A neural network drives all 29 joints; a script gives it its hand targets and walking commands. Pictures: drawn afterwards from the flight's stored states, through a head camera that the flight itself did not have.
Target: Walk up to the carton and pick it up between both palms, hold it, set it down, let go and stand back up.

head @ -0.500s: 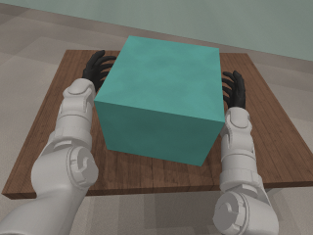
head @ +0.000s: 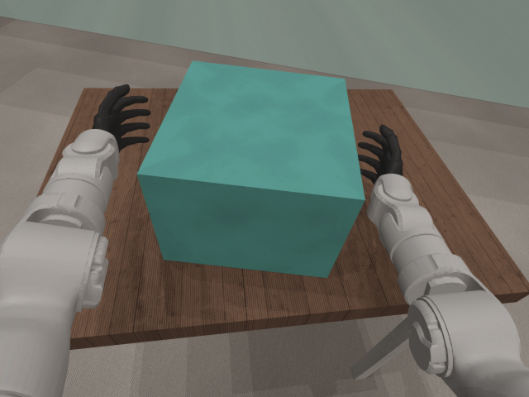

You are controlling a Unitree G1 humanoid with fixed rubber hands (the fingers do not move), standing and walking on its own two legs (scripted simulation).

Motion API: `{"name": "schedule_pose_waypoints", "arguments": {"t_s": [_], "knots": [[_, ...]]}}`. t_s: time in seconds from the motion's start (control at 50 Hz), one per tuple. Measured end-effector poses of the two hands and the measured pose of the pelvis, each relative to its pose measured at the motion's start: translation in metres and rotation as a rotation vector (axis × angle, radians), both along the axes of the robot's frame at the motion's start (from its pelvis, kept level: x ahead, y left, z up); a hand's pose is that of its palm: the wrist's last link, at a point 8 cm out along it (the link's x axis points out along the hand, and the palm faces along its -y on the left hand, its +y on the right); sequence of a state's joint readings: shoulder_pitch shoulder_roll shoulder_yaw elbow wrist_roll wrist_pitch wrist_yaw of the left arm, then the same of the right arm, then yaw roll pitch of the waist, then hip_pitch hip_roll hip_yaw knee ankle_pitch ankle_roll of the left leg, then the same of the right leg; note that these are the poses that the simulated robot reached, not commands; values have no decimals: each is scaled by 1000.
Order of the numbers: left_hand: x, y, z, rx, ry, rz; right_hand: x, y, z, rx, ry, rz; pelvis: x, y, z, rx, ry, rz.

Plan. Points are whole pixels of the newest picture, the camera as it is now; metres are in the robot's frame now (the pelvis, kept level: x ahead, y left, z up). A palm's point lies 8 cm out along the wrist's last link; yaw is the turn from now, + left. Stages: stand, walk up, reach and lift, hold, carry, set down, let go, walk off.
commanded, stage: set down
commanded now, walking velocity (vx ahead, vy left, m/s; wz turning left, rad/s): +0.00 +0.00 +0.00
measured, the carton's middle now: (257, 165) +0.47 -0.03 +0.10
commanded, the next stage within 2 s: none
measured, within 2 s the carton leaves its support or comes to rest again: neither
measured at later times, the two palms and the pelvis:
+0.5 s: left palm (105, 122) +0.47 +0.19 +0.19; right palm (417, 156) +0.39 -0.23 +0.19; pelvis -0.04 -0.01 +0.00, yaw +1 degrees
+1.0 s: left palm (61, 72) +0.47 +0.21 +0.27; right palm (446, 114) +0.38 -0.23 +0.26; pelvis -0.03 -0.01 +0.00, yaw +1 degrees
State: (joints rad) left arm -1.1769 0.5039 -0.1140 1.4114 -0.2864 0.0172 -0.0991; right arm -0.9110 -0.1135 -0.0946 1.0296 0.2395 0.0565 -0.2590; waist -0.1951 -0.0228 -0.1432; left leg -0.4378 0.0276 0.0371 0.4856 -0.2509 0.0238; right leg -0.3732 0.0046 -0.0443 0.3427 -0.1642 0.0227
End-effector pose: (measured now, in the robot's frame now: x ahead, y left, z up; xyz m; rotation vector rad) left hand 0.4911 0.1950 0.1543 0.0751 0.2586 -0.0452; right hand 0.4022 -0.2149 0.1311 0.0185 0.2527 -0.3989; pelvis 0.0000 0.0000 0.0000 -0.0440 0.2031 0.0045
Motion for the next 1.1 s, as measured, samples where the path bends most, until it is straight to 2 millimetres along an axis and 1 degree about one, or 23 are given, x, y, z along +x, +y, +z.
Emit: {"name": "schedule_pose_waypoints", "arguments": {"t_s": [0.1, 0.2, 0.26, 0.32, 0.42, 0.5, 0.6, 0.68, 0.8, 0.88, 0.94, 1.02, 1.1], "knots": [[-7, 12, 14, 4, -22, 12, -6, -14, 20, 11, -25, -19, -8, 1, -1, -2, -12, 2], [-14, 9, 30, 2, -28, 4, -12, -20, 42, 12, -25, -12, -20, 0, -1, 2, -18, 7], [-18, 4, 34, 3, -11, 10, -15, -23, 49, -2, 2, -10, -27, -2, -2, 11, -3, 12], [-19, -2, 34, -8, -14, 18, -15, -23, 56, -11, -6, 2, -34, -4, -3, 17, 17, 14], [-20, -8, 32, -32, -18, 33, -16, -20, 57, -10, -6, 16, -40, -10, -4, 24, 46, 13], [-18, -8, 37, -47, -26, 51, -16, -17, 56, -2, 3, 16, -41, -14, -4, 24, 63, 13], [-13, -4, 52, -73, -49, 63, -14, -17, 62, -8, -7, 5, -38, -17, -4, 23, 65, 12], [-11, 2, 67, -81, -64, 65, -13, -18, 76, -6, -25, -8, -34, -18, -2, 21, 49, 17], [-12, 11, 91, -85, -80, 57, -12, -19, 103, -1, -59, -13, -29, -17, 0, 16, 4, 17], [-15, 16, 103, -80, -75, 52, -14, -20, 118, 1, -64, -10, -28, -15, 2, 16, -26, 17], [-18, 17, 109, -77, -77, 43, -16, -20, 126, 0, -71, -4, -28, -14, 3, 17, -46, 17], [-24, 18, 110, -72, -71, 32, -20, -20, 127, 1, -64, 3, -29, -12, 4, 17, -71, 16], [-29, 19, 104, -60, -51, 21, -26, -19, 118, 11, -44, 6, -33, -11, 5, 18, -93, 17]]}}
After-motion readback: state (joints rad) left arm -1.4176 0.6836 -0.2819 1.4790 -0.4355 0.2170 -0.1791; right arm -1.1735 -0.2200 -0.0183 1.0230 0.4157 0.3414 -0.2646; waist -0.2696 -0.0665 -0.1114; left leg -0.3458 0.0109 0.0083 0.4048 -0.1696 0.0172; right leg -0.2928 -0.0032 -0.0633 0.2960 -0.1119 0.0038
